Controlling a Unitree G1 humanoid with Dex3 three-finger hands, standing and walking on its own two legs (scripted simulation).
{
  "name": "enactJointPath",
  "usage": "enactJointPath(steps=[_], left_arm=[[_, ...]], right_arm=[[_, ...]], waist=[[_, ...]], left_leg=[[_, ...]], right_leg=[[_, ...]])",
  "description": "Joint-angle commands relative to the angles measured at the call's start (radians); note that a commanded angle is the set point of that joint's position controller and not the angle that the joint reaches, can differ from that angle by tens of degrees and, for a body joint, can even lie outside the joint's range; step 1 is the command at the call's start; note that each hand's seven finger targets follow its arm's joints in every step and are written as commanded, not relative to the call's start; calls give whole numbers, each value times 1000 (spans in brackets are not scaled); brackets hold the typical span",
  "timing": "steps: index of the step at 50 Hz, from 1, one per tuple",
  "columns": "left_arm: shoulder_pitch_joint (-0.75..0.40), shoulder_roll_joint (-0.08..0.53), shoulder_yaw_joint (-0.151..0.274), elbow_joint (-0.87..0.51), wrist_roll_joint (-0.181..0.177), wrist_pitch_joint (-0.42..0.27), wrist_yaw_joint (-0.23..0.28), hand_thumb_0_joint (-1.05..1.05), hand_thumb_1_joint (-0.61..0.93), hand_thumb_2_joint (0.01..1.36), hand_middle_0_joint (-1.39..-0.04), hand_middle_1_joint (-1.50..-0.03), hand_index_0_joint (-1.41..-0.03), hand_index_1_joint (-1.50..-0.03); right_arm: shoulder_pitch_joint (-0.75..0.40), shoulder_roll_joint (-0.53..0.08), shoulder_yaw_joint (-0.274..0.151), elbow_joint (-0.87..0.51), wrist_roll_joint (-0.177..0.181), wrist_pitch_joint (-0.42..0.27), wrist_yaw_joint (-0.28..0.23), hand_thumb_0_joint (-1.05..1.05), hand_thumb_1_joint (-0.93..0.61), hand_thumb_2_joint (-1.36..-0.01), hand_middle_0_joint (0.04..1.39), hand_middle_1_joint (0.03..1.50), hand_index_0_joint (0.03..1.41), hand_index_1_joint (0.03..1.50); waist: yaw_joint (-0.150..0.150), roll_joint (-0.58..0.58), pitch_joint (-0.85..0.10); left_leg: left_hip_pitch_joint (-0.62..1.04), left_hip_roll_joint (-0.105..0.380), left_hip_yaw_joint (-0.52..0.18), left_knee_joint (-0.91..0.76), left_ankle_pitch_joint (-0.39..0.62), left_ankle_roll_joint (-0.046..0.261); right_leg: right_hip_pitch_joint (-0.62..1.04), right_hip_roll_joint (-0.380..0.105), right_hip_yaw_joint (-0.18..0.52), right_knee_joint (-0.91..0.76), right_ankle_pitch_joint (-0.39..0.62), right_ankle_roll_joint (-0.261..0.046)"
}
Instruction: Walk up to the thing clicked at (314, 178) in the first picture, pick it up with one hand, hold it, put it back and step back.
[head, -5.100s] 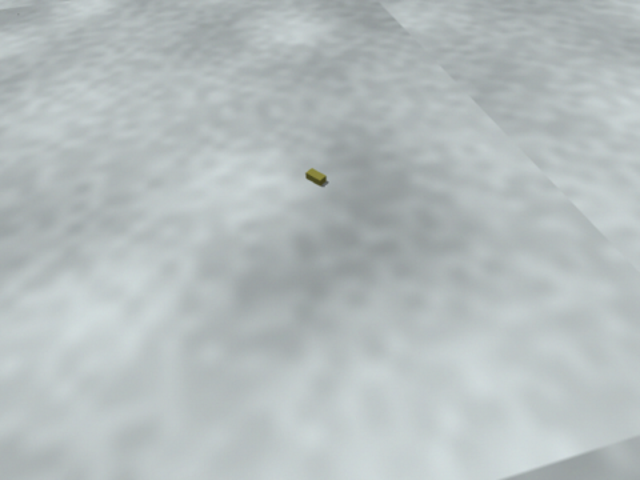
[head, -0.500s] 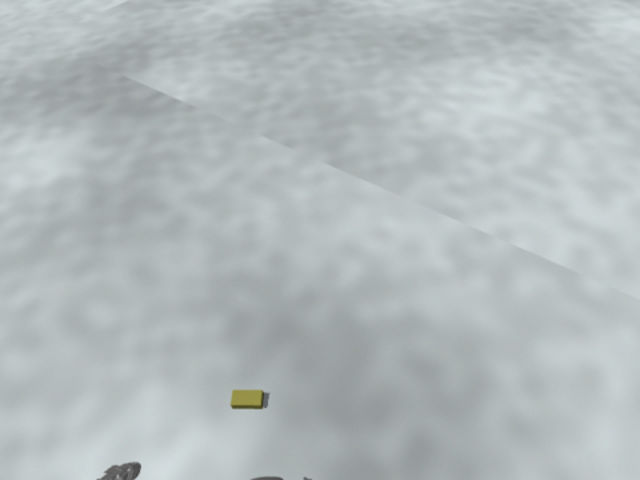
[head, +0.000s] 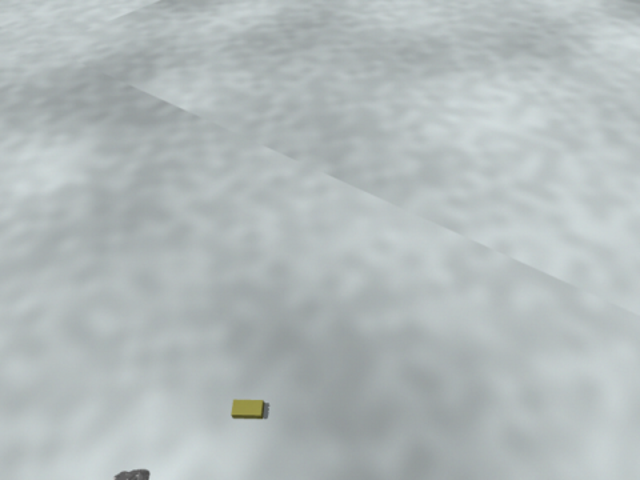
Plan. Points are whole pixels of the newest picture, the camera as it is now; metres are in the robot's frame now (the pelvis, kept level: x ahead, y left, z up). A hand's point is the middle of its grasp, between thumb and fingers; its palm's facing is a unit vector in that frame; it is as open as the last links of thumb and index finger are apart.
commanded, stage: walk up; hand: left
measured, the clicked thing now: (248, 409) +0.43 +0.26 -0.76
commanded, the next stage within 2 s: stand in 0.54 s
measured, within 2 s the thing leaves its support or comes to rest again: neither
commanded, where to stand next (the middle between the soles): +0.06 +0.00 m, yaw +0 degrees
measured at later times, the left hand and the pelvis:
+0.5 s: hand out of the picture +0.09 +0.26 -0.15, palm faces +0.01 -0.94 -0.33, open 7.3 cm; pelvis +0.01 +0.01 +0.00, yaw +1 degrees
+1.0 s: hand out of the picture +0.07 +0.26 -0.15, palm faces -0.02 -0.94 -0.34, open 7.3 cm; pelvis +0.00 +0.01 +0.01, yaw +1 degrees
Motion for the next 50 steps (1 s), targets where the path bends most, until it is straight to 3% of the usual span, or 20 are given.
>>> enactJointPath(steps=[1,5,16,26,27,30,37,40,50], left_arm=[[-57,220,47,-54,1,-21,8,0,900,900,-200,-300,-200,-300],[-56,212,44,-47,1,-21,7,0,900,900,-200,-300,-200,-300],[-41,208,43,-36,0,-24,12,0,900,900,-200,-300,-200,-300],[-27,207,45,-32,6,-24,14,0,900,900,-200,-300,-200,-300],[-26,208,38,-28,3,-29,19,0,900,900,-200,-300,-200,-300],[-15,213,38,-21,-1,-36,22,0,900,900,-200,-300,-200,-300],[-23,215,33,-17,3,-33,22,0,900,900,-200,-300,-200,-300],[-15,210,30,-15,3,-35,21,0,900,900,-200,-300,-200,-300],[-5,216,28,-15,4,-33,21,0,900,900,-200,-300,-200,-300]], right_arm=[[-53,-213,-45,-60,4,-20,-14,0,-900,-900,200,300,200,300],[-54,-209,-47,-56,2,-22,-13,0,-900,-900,200,300,200,300],[-56,-200,-51,-53,2,-19,-15,0,-900,-900,200,300,200,300],[-66,-195,-52,-55,2,-14,-13,0,-900,-900,200,300,200,300],[-102,-196,-54,-53,1,-10,-14,0,-900,-900,200,300,200,300],[-83,-197,-53,-47,6,-7,-12,0,-900,-900,200,300,200,300],[-93,-194,-51,-34,5,1,-8,0,-900,-900,200,300,200,300],[-97,-194,-49,-31,5,-1,-5,0,-900,-900,200,300,200,300],[-84,-197,-50,-20,2,1,-2,0,-900,-900,200,300,200,300]], waist=[[5,11,-77],[3,15,-83],[0,2,-112],[0,3,-95],[10,5,-77],[1,4,-104],[-3,3,-94],[1,9,-104],[-1,6,-55]], left_leg=[[13,71,-74,-83,121,67],[25,69,-77,-101,107,63],[63,72,-71,-94,218,60],[58,68,-72,-103,197,62],[71,87,-84,-105,268,57],[98,87,-78,-104,311,54],[86,82,-77,-145,163,47],[95,86,-78,-144,193,48],[55,77,-88,-165,82,45]], right_leg=[[16,-94,77,-115,104,-41],[15,-93,73,-122,104,-34],[46,-102,61,-130,189,-28],[45,-101,53,-143,174,-22],[32,-120,64,-145,244,-20],[55,-122,62,-148,299,-15],[38,-117,63,-180,154,-17],[43,-121,65,-177,182,-19],[8,-116,66,-193,82,-18]])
